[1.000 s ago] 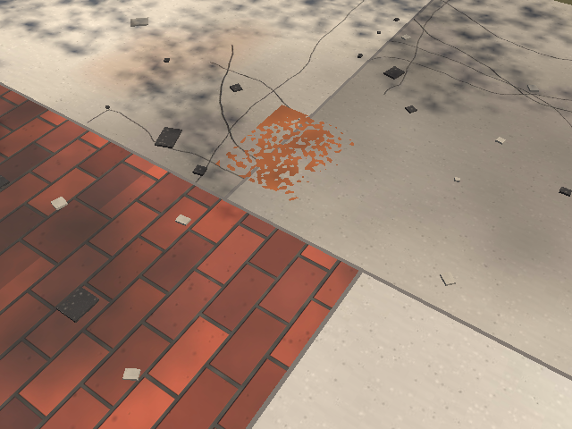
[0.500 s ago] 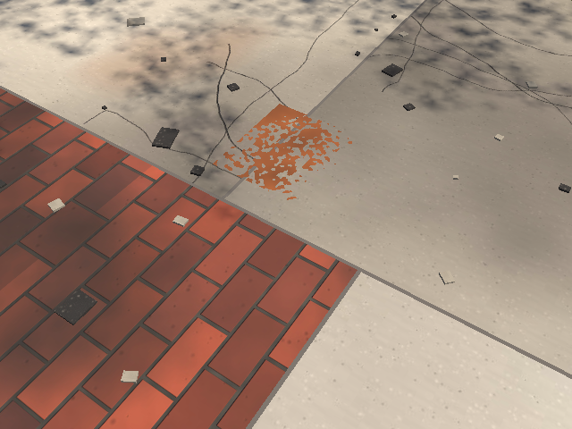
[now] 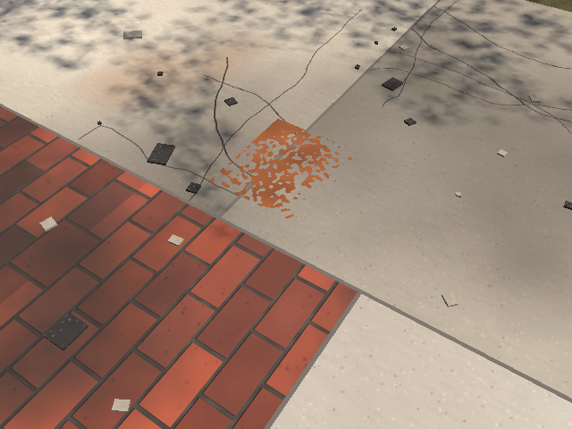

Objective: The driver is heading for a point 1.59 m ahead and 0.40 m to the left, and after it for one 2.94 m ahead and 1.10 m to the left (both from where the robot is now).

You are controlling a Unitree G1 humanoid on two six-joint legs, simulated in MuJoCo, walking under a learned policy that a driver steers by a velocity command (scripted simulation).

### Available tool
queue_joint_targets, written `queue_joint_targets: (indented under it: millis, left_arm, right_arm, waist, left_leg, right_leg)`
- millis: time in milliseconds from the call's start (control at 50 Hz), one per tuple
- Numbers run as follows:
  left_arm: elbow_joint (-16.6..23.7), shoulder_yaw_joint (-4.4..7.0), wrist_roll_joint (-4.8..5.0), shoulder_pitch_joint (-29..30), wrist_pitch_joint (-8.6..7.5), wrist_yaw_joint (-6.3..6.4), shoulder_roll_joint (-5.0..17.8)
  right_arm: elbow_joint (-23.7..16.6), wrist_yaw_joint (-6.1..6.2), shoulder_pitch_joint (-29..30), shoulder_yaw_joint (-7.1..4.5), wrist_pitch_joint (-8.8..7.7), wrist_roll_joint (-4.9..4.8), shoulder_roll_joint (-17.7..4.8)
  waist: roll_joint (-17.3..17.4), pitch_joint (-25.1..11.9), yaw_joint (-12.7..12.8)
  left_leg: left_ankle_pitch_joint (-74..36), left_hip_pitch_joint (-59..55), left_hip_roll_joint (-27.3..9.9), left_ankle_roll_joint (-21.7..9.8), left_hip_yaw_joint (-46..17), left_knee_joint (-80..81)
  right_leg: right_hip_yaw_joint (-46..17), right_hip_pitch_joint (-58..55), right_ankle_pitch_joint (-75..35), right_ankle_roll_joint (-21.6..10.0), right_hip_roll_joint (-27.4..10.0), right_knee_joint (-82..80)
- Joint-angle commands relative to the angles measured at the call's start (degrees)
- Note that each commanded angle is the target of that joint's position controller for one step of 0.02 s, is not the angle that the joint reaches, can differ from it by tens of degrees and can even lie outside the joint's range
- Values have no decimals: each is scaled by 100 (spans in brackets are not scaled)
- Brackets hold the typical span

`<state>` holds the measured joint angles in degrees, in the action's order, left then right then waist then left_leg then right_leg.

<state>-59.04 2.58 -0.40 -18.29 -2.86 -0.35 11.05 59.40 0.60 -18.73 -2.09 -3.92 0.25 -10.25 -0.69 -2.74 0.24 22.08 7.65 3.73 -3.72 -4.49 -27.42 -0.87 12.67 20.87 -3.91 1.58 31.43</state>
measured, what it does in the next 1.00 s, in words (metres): walks ahead: right foot, then left foot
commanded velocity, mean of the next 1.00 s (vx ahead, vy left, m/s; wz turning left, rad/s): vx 0.93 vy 0.00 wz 0.08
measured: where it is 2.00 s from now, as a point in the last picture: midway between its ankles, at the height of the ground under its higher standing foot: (233, 123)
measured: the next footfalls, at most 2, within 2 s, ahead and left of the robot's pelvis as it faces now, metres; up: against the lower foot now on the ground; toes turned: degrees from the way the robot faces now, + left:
right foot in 0.14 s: +0.07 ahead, -0.11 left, +0.00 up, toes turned -1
left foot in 0.52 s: +0.57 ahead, +0.03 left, +0.00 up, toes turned +3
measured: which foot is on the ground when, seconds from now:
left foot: down 0.00-0.16, up 0.18-0.50, down 0.52-0.98, up 1.00-1.00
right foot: down 0.00-0.02, up 0.04-0.12, down 0.14-0.54, up 0.56-0.96, down 0.98-1.00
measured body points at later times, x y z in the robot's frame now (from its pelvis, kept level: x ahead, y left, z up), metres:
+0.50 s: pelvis +0.33 -0.03 -0.03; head +0.38 -0.03 +0.42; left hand +0.20 +0.20 -0.16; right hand +0.58 -0.24 -0.11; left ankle +0.53 +0.04 -0.72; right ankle +0.04 -0.11 -0.72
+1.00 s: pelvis +0.82 -0.05 -0.02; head +0.87 -0.05 +0.42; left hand +1.06 +0.17 -0.10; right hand +0.74 -0.31 -0.16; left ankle +0.55 +0.03 -0.69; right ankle +0.99 -0.14 -0.74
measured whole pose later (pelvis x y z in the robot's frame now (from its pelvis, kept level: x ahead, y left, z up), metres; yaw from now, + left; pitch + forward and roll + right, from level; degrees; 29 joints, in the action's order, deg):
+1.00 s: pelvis +0.82 -0.05 -0.02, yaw +6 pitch +2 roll +0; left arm -40.7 -0.5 -2.7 3.2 -5.6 -0.6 12.6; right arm 58.8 0.0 -29.6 -2.0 -5.7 0.6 -13.2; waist -0.2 3.5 -5.2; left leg 25.8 -7.9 3.7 -5.7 -3.6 -33.0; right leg 3.3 31.7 2.7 -3.5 -1.0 31.9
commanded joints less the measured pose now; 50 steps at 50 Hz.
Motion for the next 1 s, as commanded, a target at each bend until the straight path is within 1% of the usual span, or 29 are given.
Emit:
queue_joint_targets:
  millis: [20, 60, 100, 120, 140, 160, 180, 200, 220, 240, 280, 360, 400, 420, 460, 500, 520, 540, 560, 580, 620, 660, 720, 800, 840, 920, 960, 980, 1000]
  left_arm:
    - [801, 101, -66, 1050, -276, -58, 424]
    - [1009, 163, -122, 1422, -346, -86, 576]
    - [1133, 176, -42, 1409, -364, -151, 540]
    - [1012, 171, 9, 782, -355, -167, 481]
    - [512, 233, 12, -962, -337, -133, 511]
    - [131, 525, -153, -2531, -300, 11, 1446]
    - [89, 487, -225, -2208, -302, 5, 1517]
    - [265, 355, -269, -1477, -241, -3, 1070]
    - [358, 285, -288, -1180, -227, -22, 840]
    - [397, 233, -253, -1041, -236, -31, 752]
    - [311, 118, -153, -954, -320, -36, 625]
    - [234, 51, -55, -935, -478, 7, 711]
    - [265, 28, 1, -703, -505, 42, 747]
    - [228, 34, 56, -920, -543, 43, 885]
    - [232, 121, 12, -981, -543, 54, 1302]
    - [246, 219, -106, -745, -389, 127, 1583]
    - [267, 233, -152, -484, -307, 147, 1541]
    - [393, 110, -211, -417, -321, 94, 861]
    - [701, -17, 177, -1233, -429, -17, 247]
    - [825, 40, 142, -721, -449, 19, 714]
    - [945, 23, 20, -158, -389, -11, 689]
    - [1022, -49, -153, -216, -207, -139, 402]
    - [1375, -121, -199, 550, -58, -223, 364]
    - [1901, -237, -177, 1963, -166, -316, 370]
    - [2059, -280, -108, 2349, -203, -343, 325]
    - [2081, -112, -135, 1958, -203, -133, 887]
    - [1592, 93, -92, 141, -224, 47, 1318]
    - [1354, 219, -184, -896, -223, 165, 1663]
    - [1345, 345, -515, -977, -259, 168, 2124]
  right_arm:
    - [0, 33, -973, -299, -156, 50, -1014]
    - [123, 37, -1438, -374, -159, 153, -1068]
    - [57, 39, -1264, -403, -151, 235, -1109]
    - [-148, 28, -538, -398, -150, 210, -1116]
    - [-488, -6, 656, -393, -163, 122, -1146]
    - [-865, -48, 1367, -342, -259, -5, -1010]
    - [-1040, -89, 1367, -254, -358, 45, -651]
    - [-1020, -106, 1525, -224, -337, 68, -688]
    - [-935, -174, 1351, -214, -342, 57, -691]
    - [-893, -236, 1191, -218, -313, 111, -697]
    - [-1080, -322, 1353, -145, -165, 263, -509]
    - [-1791, -430, 2331, 51, -52, 249, -433]
    - [-1939, -501, 2513, 174, -52, 201, -310]
    - [-1948, -493, 2564, 172, -40, 168, -331]
    - [-1785, -356, 1854, 75, 19, 111, -673]
    - [-1297, -139, -11, -167, 75, 88, -1208]
    - [-980, -22, -1058, -309, 127, 100, -1441]
    - [-829, 54, -1596, -442, 115, 192, -1896]
    - [-853, -53, -1094, -427, 47, 327, -1892]
    - [-914, -141, -448, -411, 5, 221, -1541]
    - [-775, -178, -26, -249, -128, 225, -805]
    - [-610, -122, 36, -137, -231, 197, -616]
    - [-444, -125, -207, -111, -392, 50, -711]
    - [-442, -179, -586, -81, -479, -70, -718]
    - [-378, -132, -897, -105, -507, -134, -953]
    - [-395, -41, -938, -190, -407, -3, -1517]
    - [-411, 19, -706, -260, -252, 126, -1768]
    - [-534, 10, -572, -224, -237, 178, -1473]
    - [-774, -68, -1466, 20, -249, -115, -243]
  waist:
    - [1010, 1089, -470]
    - [861, 1095, -658]
    - [762, 909, -461]
    - [669, 699, 89]
    - [279, 173, 1210]
    - [-1302, -504, 1948]
    - [-1969, -186, 1382]
    - [-705, 408, 1028]
    - [-67, 495, 785]
    - [116, 525, 575]
    - [-266, 836, 289]
    - [-262, 1432, 38]
    - [-121, 1573, -89]
    - [-180, 1395, -37]
    - [-581, 711, -454]
    - [-755, -375, -1395]
    - [-652, -663, -1945]
    - [400, -897, -1760]
    - [1762, -1450, -681]
    - [909, -814, -624]
    - [-269, 272, -271]
    - [-79, 602, 193]
    - [161, 1132, 277]
    - [-19, 1379, -53]
    - [78, 1293, -209]
    - [497, 417, 83]
    - [642, -564, 1015]
    - [527, -1144, 1366]
    - [-1299, -1984, 553]
  left_leg:
    - [595, -1301, -1658, -1194, -2173, 1459]
    - [-746, -2084, -2064, -1373, -2432, 1240]
    - [-2026, -2064, -2109, -1319, -2145, 984]
    - [-2937, -1182, -1857, -1115, -1595, 642]
    - [-4079, 721, -1252, -747, -647, -521]
    - [-3157, 2749, -345, -359, 283, -2890]
    - [373, 4359, 179, -346, 97, -3809]
    - [-99, 5002, -308, -482, -88, -4397]
    - [-546, 5014, -577, -493, 5, -4542]
    - [-727, 4856, -743, -458, 127, -4475]
    - [-637, 4882, -872, -284, 445, -4563]
    - [-1143, 4230, -796, -111, 1066, -3312]
    - [-2006, 2755, -605, -201, 1338, -1678]
    - [-2311, 2077, -341, -252, 1547, -1481]
    - [-2080, 1271, 57, -375, 1499, -1364]
    - [-1402, -564, 308, -520, 1278, -1324]
    - [-977, -1498, 94, -643, 1115, -920]
    - [625, -2330, -1096, -874, -402, -763]
    - [1405, -2964, -2460, -1407, -4086, 721]
    - [1709, -2320, -2220, -1387, -4214, 1340]
    - [725, -707, -1987, -1261, -2671, 1480]
    - [405, 492, -1603, -1024, -1714, 1750]
    - [-114, 991, -1264, -932, -857, 2361]
    - [-2530, 1160, -660, -743, 169, 2690]
    - [-3596, 762, -881, -718, 33, 2951]
    - [-6962, -1302, -1179, -586, -123, 1512]
    - [-6724, -1051, -1117, -495, -166, -869]
    - [-5282, 34, -868, -516, -155, -2494]
    - [-323, 2250, -112, -343, 108, -4891]
  right_leg:
    - [130, 2341, -59, -247, -209, 266]
    - [263, 3161, 226, -218, -232, 662]
    - [160, 2983, 474, -228, -242, 622]
    - [167, 1684, 241, -280, -152, -31]
    - [144, -1242, -290, -434, -16, -1157]
    - [-1644, -3520, 1233, -684, -1101, -1707]
    - [-3499, -3948, 1237, -793, -1920, -1960]
    - [-3053, -3590, 567, -844, -1939, -1583]
    - [-2481, -3319, 68, -835, -1816, -1588]
    - [-2098, -2982, -20, -795, -1648, -1814]
    - [-1446, -2385, -1178, -692, -1315, -2080]
    - [-470, -1080, -3361, -631, -929, -2868]
    - [-15, -255, -4179, -583, -821, -3425]
    - [3, -296, -5584, -568, -950, -3446]
    - [172, -1139, -8030, -432, -1195, -2462]
    - [156, -1212, -8613, -362, -1335, -91]
    - [245, -775, -7904, -336, -1118, 1707]
    - [160, 446, -3267, -327, -309, 4445]
    - [-569, 2246, 362, -269, 517, 6032]
    - [-681, 2647, -269, -431, 74, 5965]
    - [-543, 2569, -702, -456, -410, 5381]
    - [-587, 2107, -617, -325, -675, 4832]
    - [-255, 2622, -864, -61, -979, 3947]
    - [517, 2040, -2634, 43, -852, 1427]
    - [665, 1454, -3321, -2, -611, 618]
    - [584, 874, -2434, -128, -20, -74]
    - [348, -973, -1623, -202, -14, -254]
    - [-231, -2374, -708, -224, -754, 99]
    - [-3040, -4054, 870, -746, -2716, -288]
